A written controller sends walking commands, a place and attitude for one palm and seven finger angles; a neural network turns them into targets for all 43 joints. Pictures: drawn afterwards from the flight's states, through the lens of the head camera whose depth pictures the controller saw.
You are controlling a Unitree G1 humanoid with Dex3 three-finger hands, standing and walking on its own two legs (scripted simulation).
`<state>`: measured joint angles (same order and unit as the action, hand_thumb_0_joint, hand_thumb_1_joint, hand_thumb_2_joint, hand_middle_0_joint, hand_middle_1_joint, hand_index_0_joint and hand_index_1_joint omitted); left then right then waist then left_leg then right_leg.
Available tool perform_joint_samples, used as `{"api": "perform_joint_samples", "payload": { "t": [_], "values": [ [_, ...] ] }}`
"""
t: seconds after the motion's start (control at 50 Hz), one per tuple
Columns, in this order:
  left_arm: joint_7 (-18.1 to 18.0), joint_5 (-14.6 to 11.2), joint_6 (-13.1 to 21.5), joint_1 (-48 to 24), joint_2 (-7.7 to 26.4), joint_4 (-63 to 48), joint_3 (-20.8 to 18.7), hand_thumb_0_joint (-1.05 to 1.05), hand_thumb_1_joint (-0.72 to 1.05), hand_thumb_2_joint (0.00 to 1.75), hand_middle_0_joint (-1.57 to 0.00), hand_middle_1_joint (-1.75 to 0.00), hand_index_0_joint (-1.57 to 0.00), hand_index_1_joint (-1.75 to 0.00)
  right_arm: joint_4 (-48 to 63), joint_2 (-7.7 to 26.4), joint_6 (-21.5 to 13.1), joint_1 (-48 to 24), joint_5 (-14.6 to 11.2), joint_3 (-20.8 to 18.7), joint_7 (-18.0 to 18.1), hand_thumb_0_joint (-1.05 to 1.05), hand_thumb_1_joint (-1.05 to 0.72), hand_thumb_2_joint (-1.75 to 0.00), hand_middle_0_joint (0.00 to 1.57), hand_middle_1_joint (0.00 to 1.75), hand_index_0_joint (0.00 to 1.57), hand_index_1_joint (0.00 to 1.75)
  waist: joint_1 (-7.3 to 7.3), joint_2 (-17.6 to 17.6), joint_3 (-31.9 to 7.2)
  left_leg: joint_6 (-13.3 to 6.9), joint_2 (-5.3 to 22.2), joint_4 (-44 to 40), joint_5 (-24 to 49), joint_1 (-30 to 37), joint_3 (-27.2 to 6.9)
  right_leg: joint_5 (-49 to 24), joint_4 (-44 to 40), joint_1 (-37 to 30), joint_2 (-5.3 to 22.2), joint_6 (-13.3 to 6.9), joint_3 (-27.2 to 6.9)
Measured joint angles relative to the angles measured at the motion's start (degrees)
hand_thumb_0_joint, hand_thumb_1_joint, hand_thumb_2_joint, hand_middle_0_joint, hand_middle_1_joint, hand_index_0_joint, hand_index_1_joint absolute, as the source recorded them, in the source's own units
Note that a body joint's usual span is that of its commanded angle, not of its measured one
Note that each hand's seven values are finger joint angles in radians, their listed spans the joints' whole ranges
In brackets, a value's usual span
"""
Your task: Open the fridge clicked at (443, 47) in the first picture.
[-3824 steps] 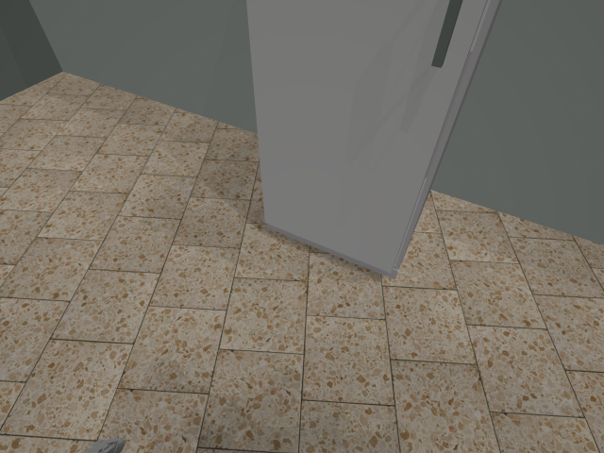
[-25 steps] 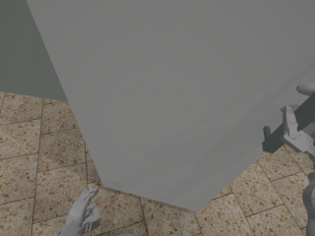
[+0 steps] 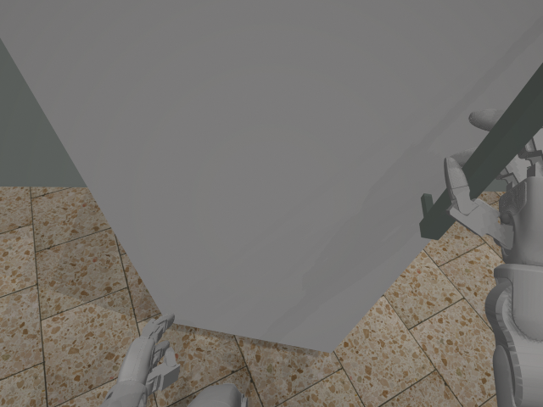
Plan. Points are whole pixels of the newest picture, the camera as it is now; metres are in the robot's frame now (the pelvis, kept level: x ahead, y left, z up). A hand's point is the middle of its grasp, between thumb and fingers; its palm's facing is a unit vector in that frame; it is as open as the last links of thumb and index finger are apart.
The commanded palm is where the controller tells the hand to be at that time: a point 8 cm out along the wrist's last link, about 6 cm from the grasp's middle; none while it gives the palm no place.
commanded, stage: walk backward, drawing the door open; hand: right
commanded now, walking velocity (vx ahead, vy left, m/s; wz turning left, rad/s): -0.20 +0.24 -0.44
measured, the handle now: (483, 145) +0.35 -0.15 +0.26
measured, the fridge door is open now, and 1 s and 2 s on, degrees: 12 44 71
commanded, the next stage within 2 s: stop walking and hold the door back in 1.72 s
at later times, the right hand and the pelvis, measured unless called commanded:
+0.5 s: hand (449, 309) +0.19 -0.10 +0.23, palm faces +0.39 +0.88 -0.27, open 7.3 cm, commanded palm +0.13 -0.14 +0.24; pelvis -0.08 +0.12 +0.00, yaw -16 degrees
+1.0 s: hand out of the picture +0.06 -0.01 +0.23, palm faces +0.68 +0.69 -0.24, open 7.4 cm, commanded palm -0.01 -0.02 +0.23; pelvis -0.11 +0.29 -0.01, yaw -35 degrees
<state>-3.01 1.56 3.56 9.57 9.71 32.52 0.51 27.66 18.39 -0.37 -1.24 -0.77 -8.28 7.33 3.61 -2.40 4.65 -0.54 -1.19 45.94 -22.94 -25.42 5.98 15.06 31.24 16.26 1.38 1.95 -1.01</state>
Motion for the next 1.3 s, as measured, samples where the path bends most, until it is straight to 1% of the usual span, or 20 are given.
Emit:
{"api": "perform_joint_samples", "payload": {
  "t": [0.08,0.12,0.16,0.26,0.34,0.4,0.46,0.52,0.64,0.68,0.74,0.78,0.84,0.92,0.96,1.0,1.06,1.2,1.26,1.3],
  "values": [
    [1.6,-0.4,0.7,-0.1,-1.4,1.8,0.7,0.01,0.91,0.9,-0.2,-0.3,-0.2,-0.3,-2.0,-0.7,-0.4,-2.5,-1.3,-0.2,-1.5,-0.17,-0.59,-0.74,0.44,1.4,0.21,1.24,-1.67,-1.3,1.4,1.1,-0.9,-5.5,2.0,4.0,-4.1,-2.8,-1.9,0.5,1.6,1.9,-3.3],
    [1.9,-0.8,0.6,-0.3,-1.8,2.3,1.2,0.01,0.91,0.9,-0.2,-0.3,-0.21,-0.3,-2.5,-0.4,-0.4,-3.5,-1.9,-1.0,-1.8,-0.17,-0.59,-0.76,0.45,1.4,0.2,1.26,-2.73,-0.9,1.5,1.1,0.0,-14.0,9.7,7.9,-4.7,-2.9,-1.0,1.8,1.9,3.0,-4.3],
    [1.9,-1.2,0.2,-2.0,-1.5,3.1,1.3,0.01,0.9,0.9,-0.2,-0.3,-0.21,-0.3,-3.0,-0.9,-1.0,-4.0,-2.0,-2.3,-1.8,-0.17,-0.59,-0.78,0.45,1.4,0.19,1.27,-2.56,-1.9,2.7,-1.5,-1.1,-14.8,11.9,7.9,-2.9,0.3,3.7,4.2,2.7,1.7,-4.8],
    [0.1,-0.8,-0.1,-3.0,-0.1,2.7,0.4,0.01,0.91,0.9,-0.2,-0.3,-0.21,-0.3,-1.7,-1.0,-1.3,-3.0,-1.7,-2.8,-1.6,-0.16,-0.59,-0.8,0.44,1.41,0.2,1.28,-1.52,1.4,3.3,-4.4,1.5,-14.8,10.9,6.5,-0.7,12.8,23.9,9.5,-1.7,-0.4,0.0],
    [-1.2,0.0,0.0,-1.9,1.4,1.1,-0.1,0.01,0.91,0.9,-0.2,-0.3,-0.21,-0.3,-0.1,-1.4,-0.5,-2.2,-0.2,-1.3,-1.0,-0.16,-0.59,-0.78,0.44,1.41,0.21,1.27,-0.46,3.3,2.0,-5.0,3.0,-16.0,12.4,5.5,2.0,11.9,16.2,5.1,-2.0,-0.9,4.6],
    [-1.5,0.0,0.4,-0.4,2.5,-0.6,-0.8,0.01,0.91,0.9,-0.2,-0.3,-0.2,-0.3,0.9,-1.4,1.0,-2.8,0.8,0.3,-0.6,-0.18,-0.59,-0.74,0.45,1.41,0.21,1.23,-0.05,2.7,0.3,-5.3,3.1,-13.8,12.0,3.0,4.7,4.1,3.2,-0.8,-0.9,-1.9,5.7],
    [-1.1,-0.1,0.9,0.0,1.6,-0.4,-2.1,0.01,0.91,0.9,-0.19,-0.3,-0.2,-0.3,-0.8,-0.9,0.7,-4.5,0.5,0.6,-1.1,-0.19,-0.6,-0.7,0.44,1.41,0.2,1.19,-0.1,2.8,0.9,-0.3,2.2,-0.1,2.1,-2.1,1.0,1.6,0.6,-1.7,-0.7,-1.7,3.3],
    [0.1,-0.3,1.5,0.3,0.2,1.5,-1.9,0.01,0.91,0.9,-0.19,-0.3,-0.2,-0.3,-2.7,-1.5,-1.0,-4.8,0.0,0.1,-2.5,-0.17,-0.6,-0.71,0.43,1.41,0.2,1.2,-0.47,1.2,2.6,1.8,0.0,10.2,-1.4,-4.4,-2.9,-0.6,-1.7,-2.1,1.3,0.4,-0.5],
    [1.3,-1.6,2.0,1.1,-1.3,3.1,-0.6,0.01,0.91,0.9,-0.2,-0.3,-0.21,-0.3,-3.3,-1.0,-1.3,-5.2,-2.6,-2.3,-2.9,-0.16,-0.6,-0.78,0.44,1.4,0.18,1.25,-3.42,-1.0,3.2,3.3,1.6,-10.1,4.8,6.8,-5.3,-2.4,-0.8,1.1,5.2,4.2,-6.2],
    [1.3,-2.0,1.7,-0.7,-1.0,3.9,-0.1,0.01,0.9,0.9,-0.2,-0.3,-0.21,-0.3,-3.1,-1.0,-1.8,-5.1,-2.7,-4.6,-2.4,-0.16,-0.6,-0.8,0.45,1.4,0.17,1.27,-3.31,-1.6,4.0,1.2,1.0,-12.1,8.7,7.4,-3.9,2.7,5.8,4.6,5.5,2.1,-7.3],
    [0.3,-1.8,1.1,-2.8,-0.1,4.6,-1.0,0.01,0.9,0.9,-0.2,-0.3,-0.21,-0.3,-2.0,-1.2,-2.2,-3.9,-2.9,-6.0,-2.1,-0.15,-0.61,-0.82,0.45,1.4,0.17,1.28,-1.91,-0.1,5.4,-1.5,2.5,-10.3,8.2,6.5,-1.6,13.3,25.9,11.0,1.5,0.4,-4.1],
    [-0.5,-1.4,0.8,-2.9,0.6,4.1,-1.4,0.01,0.91,0.9,-0.2,-0.3,-0.21,-0.3,-1.0,-1.4,-2.3,-2.6,-2.9,-5.8,-2.0,-0.15,-0.61,-0.83,0.45,1.4,0.17,1.29,-1.23,1.5,5.5,-2.3,4.0,-11.0,8.6,6.8,-0.2,15.7,31.0,11.7,-0.1,0.2,0.4],
    [-1.6,-0.6,0.6,-2.0,1.5,3.0,-1.6,0.01,0.91,0.9,-0.2,-0.3,-0.21,-0.3,0.9,-1.7,-2.2,-1.0,-2.0,-4.4,-1.8,-0.14,-0.6,-0.83,0.45,1.4,0.18,1.29,-0.62,3.5,4.4,-3.1,5.5,-12.7,9.6,6.8,2.6,16.6,25.9,8.7,-1.1,-0.2,6.2],
    [-2.1,-0.1,1.3,0.0,2.6,0.8,-2.0,0.01,0.91,0.9,-0.2,-0.3,-0.2,-0.3,3.4,-1.5,-0.2,-0.7,-0.3,-1.6,-1.6,-0.16,-0.6,-0.77,0.45,1.41,0.19,1.25,-0.74,4.1,1.3,-4.0,5.5,-11.8,9.9,4.1,6.7,8.9,7.3,0.9,-0.9,-1.2,9.7],
    [-2.0,-0.1,2.0,0.3,2.6,-0.3,-2.7,0.01,0.91,0.9,-0.2,-0.3,-0.2,-0.3,3.6,-0.8,0.5,-1.9,-0.3,-1.1,-1.5,-0.19,-0.6,-0.73,0.45,1.4,0.18,1.2,-0.76,3.7,0.9,-1.4,4.8,-3.9,4.5,0.3,5.4,-0.7,3.0,-0.2,-0.4,-4.0,8.1],
    [-1.1,-0.1,2.2,-0.4,1.1,1.0,-2.7,0.01,0.91,0.9,-0.19,-0.3,-0.2,-0.3,2.0,-0.6,-0.8,-2.2,-0.3,-1.6,-2.4,-0.18,-0.61,-0.72,0.45,1.4,0.18,1.19,-1.03,4.2,2.4,1.0,2.6,7.1,-0.5,-2.6,-0.1,0.9,3.3,-0.8,0.0,-3.3,6.5],
    [0.1,-0.5,2.6,-0.4,-0.5,2.6,-2.0,0.01,0.91,0.9,-0.19,-0.3,-0.2,-0.3,0.4,-0.9,-2.3,-1.9,-0.6,-2.1,-3.7,-0.17,-0.61,-0.73,0.45,1.4,0.17,1.2,-1.46,2.6,3.4,2.8,1.0,13.1,0.2,-4.7,-3.0,-0.6,-0.3,-1.4,2.4,-0.8,2.3],
    [1.1,-1.7,2.9,0.9,-1.9,3.4,-0.6,0.01,0.9,0.9,-0.2,-0.3,-0.21,-0.3,-1.0,0.1,-2.6,-1.5,-3.2,-5.2,-3.8,-0.14,-0.62,-0.81,0.46,1.4,0.16,1.24,-4.23,-0.7,2.7,4.1,2.3,-10.9,3.6,8.6,-4.8,-3.7,-1.4,2.4,7.2,3.4,-5.7],
    [0.9,-2.0,2.3,-1.5,-1.1,4.4,-0.4,0.01,0.9,0.9,-0.2,-0.3,-0.21,-0.3,-0.6,0.6,-2.9,-1.4,-3.4,-9.0,-2.7,-0.15,-0.62,-0.83,0.47,1.41,0.15,1.26,-3.81,0.0,2.9,2.8,3.2,-13.2,7.1,9.3,-3.2,9.2,14.5,9.9,5.5,1.2,-6.3],
    [0.2,-1.9,1.8,-2.9,0.0,5.3,-1.1,0.01,0.9,0.9,-0.2,-0.3,-0.21,-0.3,0.4,0.3,-2.9,-0.3,-3.7,-9.7,-2.2,-0.14,-0.63,-0.84,0.47,1.41,0.15,1.26,-2.75,0.7,3.9,1.7,4.4,-11.4,5.9,9.0,-1.6,15.5,28.3,13.9,2.8,0.8,-3.1]
  ]
}}
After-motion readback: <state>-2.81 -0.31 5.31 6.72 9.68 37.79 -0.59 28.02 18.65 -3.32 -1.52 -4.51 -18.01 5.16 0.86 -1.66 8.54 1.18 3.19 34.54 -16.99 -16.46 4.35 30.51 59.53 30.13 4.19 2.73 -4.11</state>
